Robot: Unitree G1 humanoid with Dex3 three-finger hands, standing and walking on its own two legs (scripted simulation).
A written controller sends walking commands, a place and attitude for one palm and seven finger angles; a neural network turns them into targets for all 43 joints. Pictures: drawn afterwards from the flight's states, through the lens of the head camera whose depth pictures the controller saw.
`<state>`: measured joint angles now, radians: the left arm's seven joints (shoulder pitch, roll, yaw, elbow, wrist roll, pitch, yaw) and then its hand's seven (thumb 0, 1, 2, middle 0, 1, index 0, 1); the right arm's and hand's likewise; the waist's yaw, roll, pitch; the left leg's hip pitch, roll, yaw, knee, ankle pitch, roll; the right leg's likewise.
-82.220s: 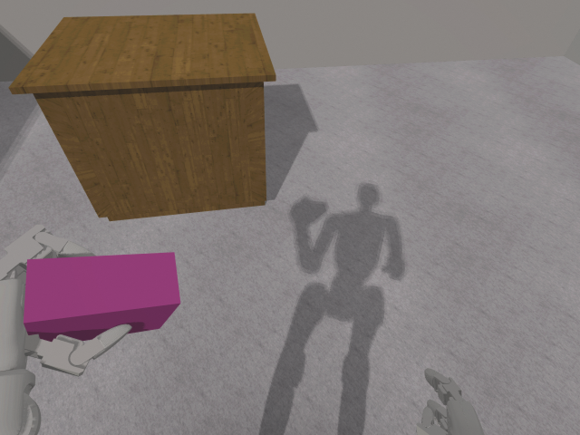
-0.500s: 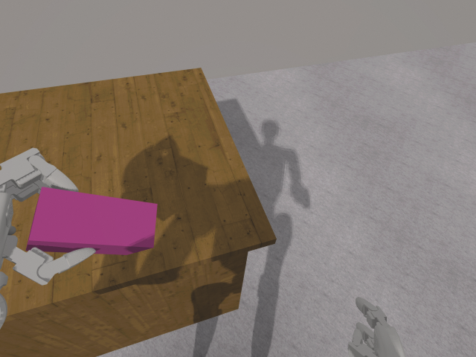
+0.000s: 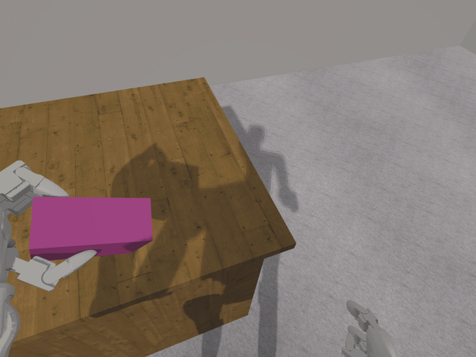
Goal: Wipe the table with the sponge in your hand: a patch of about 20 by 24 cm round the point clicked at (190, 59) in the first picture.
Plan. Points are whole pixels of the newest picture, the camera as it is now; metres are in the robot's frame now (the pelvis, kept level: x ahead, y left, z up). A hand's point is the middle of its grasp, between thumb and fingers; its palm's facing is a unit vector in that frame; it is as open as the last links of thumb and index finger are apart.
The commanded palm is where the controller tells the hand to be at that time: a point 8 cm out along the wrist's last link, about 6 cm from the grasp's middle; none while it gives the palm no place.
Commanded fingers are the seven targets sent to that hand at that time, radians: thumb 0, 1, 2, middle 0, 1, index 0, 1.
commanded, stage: come to a stop and stand still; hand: left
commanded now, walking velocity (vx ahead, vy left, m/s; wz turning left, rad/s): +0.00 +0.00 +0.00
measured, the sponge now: (108, 229) +0.25 +0.21 +0.12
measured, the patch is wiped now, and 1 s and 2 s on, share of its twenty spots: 0.00 0.00 0.00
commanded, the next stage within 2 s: look again from close up in 0.38 s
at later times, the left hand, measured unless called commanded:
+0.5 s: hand (34, 222) +0.23 +0.28 +0.16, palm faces +0.36 -0.85 -0.39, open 10.0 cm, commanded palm +0.17 +0.31 +0.18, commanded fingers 0.00 0.10 1.30 -1.20 -1.60 -1.20 -1.60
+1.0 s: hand (21, 199) +0.24 +0.29 +0.19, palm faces +0.40 -0.78 -0.48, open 10.0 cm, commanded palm +0.16 +0.30 +0.18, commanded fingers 0.00 0.10 1.30 -1.20 -1.60 -1.20 -1.60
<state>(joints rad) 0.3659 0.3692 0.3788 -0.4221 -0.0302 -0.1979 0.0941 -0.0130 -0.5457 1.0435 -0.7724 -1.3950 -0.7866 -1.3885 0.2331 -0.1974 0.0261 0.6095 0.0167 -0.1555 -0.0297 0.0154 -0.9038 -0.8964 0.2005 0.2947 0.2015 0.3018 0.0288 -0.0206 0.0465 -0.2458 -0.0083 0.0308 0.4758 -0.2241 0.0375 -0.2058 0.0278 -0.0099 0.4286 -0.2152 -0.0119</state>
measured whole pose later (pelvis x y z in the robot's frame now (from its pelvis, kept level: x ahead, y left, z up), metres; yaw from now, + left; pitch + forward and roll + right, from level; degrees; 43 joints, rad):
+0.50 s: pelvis +0.01 +0.03 +0.00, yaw +1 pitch +0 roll -2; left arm 0.41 0.39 0.35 -0.48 -0.03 -0.19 0.08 -0.01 -0.55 1.05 -0.77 -1.40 -0.79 -1.39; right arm 0.20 -0.18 0.04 0.57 0.01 -0.12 -0.02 0.01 -0.90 -0.90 0.20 0.30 0.20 0.30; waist 0.03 -0.03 0.04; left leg -0.24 -0.05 0.04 0.47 -0.23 0.07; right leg -0.18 -0.01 -0.01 0.40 -0.21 0.03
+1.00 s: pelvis -0.01 +0.00 +0.00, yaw +1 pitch -2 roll +0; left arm 0.13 0.53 0.39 -0.27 -0.02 -0.06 0.00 -0.01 -0.55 1.04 -0.78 -1.40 -0.79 -1.39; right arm 0.20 -0.23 0.05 0.63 0.01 -0.11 -0.04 0.01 -0.90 -0.90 0.20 0.29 0.20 0.30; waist 0.05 -0.01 0.04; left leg -0.25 -0.03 0.02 0.49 -0.21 0.04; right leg -0.22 0.00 -0.02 0.49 -0.24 0.00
